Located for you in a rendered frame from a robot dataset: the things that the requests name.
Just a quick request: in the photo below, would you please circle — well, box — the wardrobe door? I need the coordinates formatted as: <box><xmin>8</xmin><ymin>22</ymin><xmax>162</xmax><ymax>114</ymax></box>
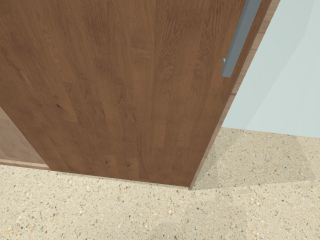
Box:
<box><xmin>0</xmin><ymin>0</ymin><xmax>270</xmax><ymax>187</ymax></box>
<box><xmin>0</xmin><ymin>107</ymin><xmax>46</xmax><ymax>164</ymax></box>

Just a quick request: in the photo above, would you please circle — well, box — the handle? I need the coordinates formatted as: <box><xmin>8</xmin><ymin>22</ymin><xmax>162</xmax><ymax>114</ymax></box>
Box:
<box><xmin>221</xmin><ymin>0</ymin><xmax>262</xmax><ymax>78</ymax></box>

